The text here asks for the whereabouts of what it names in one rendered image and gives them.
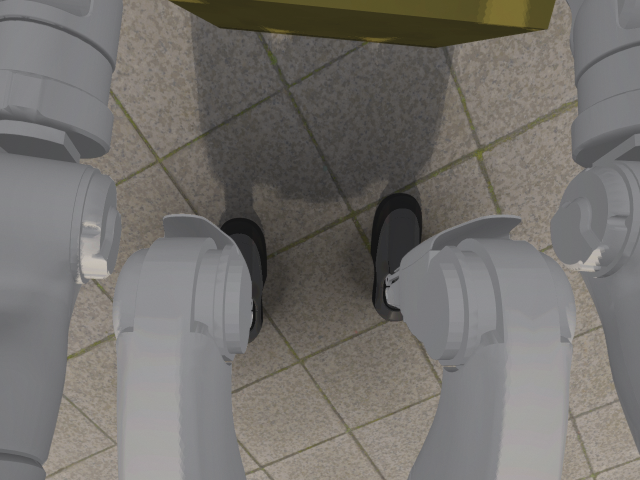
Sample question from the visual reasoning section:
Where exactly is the robot left forearm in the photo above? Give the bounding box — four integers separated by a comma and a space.
0, 0, 123, 163

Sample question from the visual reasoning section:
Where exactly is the right robot thigh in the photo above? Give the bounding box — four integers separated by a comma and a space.
407, 238, 573, 480

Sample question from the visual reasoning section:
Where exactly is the robot right forearm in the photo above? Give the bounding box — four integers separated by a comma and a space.
566, 0, 640, 168

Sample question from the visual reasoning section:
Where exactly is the robot right upper arm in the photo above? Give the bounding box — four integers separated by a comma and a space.
550, 160, 640, 455

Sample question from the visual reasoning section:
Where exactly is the robot right shin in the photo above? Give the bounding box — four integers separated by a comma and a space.
385, 215, 576, 343

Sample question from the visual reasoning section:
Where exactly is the robot left upper arm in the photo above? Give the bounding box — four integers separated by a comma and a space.
0, 152, 122, 480

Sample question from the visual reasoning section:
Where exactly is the carton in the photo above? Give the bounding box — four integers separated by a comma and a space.
169, 0, 556, 48

